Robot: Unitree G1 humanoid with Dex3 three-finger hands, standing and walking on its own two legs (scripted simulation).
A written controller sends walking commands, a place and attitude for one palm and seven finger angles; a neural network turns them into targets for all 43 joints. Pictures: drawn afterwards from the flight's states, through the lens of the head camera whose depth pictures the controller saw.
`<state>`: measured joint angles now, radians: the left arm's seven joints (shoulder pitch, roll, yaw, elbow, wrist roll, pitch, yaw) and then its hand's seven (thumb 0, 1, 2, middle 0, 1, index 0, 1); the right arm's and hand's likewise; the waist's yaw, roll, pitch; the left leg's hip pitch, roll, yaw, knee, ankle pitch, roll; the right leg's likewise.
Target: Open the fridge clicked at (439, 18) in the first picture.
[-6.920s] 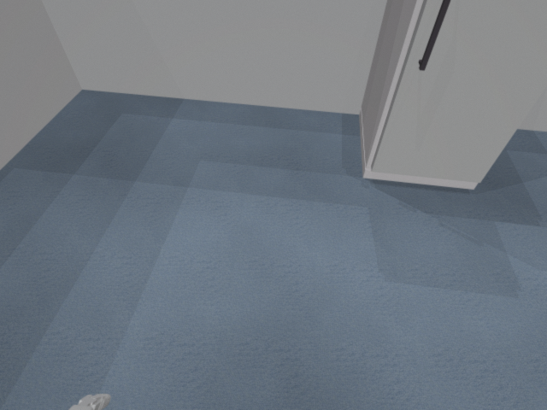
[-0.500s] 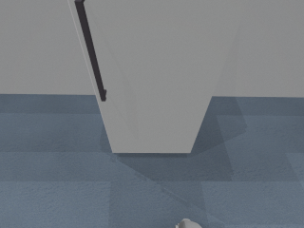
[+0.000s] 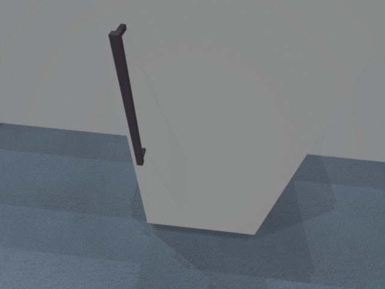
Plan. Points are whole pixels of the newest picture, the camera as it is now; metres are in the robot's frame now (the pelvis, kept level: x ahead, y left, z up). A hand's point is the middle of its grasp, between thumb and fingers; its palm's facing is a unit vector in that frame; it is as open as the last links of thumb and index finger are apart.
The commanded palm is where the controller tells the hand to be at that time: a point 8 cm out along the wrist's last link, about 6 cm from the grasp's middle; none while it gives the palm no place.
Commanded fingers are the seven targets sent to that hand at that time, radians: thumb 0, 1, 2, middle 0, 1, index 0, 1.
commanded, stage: come to a stop and stand still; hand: left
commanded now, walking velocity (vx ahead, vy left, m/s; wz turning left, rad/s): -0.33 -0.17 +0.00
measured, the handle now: (133, 109) +0.49 +0.20 +0.09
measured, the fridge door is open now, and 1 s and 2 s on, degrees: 0 0 0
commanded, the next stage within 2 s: look again from close up in 1.82 s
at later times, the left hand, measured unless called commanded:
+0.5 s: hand out of the picture +0.06 +0.17 -0.17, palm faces +0.01 -0.97 -0.26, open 7.4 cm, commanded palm none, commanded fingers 0.00 0.90 0.90 -0.20 -0.30 -0.20 -0.30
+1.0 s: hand out of the picture -0.02 +0.12 -0.17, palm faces +0.02 -0.98 -0.19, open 7.3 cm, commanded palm none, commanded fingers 0.00 0.90 0.90 -0.20 -0.30 -0.20 -0.30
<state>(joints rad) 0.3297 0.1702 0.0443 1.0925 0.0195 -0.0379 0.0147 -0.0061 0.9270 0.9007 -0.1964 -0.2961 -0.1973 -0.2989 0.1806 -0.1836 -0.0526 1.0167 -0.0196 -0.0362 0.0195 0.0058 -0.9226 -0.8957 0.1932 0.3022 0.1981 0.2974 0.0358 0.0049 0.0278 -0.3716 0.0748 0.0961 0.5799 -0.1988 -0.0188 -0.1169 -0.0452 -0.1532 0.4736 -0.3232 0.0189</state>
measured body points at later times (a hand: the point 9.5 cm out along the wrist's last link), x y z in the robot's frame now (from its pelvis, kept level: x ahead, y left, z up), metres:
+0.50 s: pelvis +0.00 -0.02 -0.01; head +0.01 -0.03 +0.44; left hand +0.06 +0.22 -0.15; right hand +0.05 -0.26 -0.16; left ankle +0.08 +0.10 -0.73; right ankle +0.00 -0.15 -0.74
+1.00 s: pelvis -0.04 -0.05 +0.01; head -0.03 -0.05 +0.46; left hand -0.02 +0.18 -0.15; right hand -0.06 -0.25 -0.16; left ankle -0.03 +0.08 -0.73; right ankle +0.00 -0.15 -0.73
